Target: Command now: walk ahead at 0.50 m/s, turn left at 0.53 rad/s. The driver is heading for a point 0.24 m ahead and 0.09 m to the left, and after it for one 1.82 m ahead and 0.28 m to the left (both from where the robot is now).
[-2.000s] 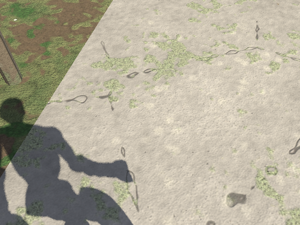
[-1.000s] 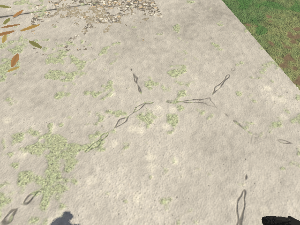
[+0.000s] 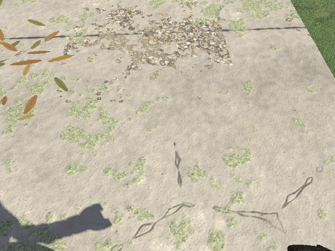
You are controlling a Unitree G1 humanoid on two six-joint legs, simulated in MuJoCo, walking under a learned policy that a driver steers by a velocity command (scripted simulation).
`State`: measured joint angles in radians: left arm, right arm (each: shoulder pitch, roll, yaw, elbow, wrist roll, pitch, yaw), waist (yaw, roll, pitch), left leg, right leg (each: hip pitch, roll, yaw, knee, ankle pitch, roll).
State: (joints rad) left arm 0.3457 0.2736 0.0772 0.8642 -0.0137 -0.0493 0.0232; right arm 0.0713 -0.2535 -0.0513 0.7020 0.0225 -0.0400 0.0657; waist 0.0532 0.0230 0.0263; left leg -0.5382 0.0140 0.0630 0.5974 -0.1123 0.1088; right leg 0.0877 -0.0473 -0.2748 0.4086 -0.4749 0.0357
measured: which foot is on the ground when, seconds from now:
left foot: down 0.00-0.46, up 0.48-0.80, down 0.82-1.00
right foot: down 0.00-0.02, up 0.04-0.44, down 0.46-1.00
